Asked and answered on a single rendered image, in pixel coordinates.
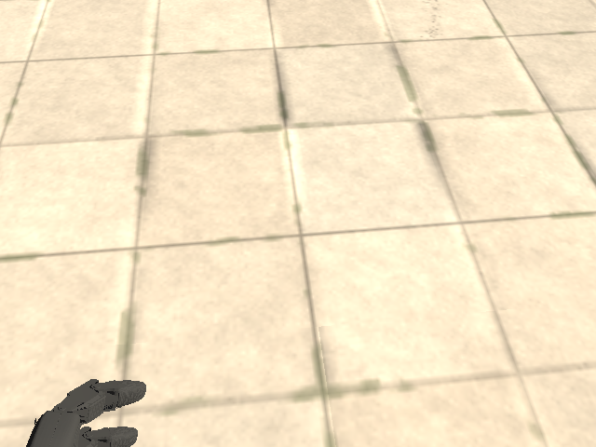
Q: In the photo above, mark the left robot hand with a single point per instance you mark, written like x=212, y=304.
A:
x=60, y=427

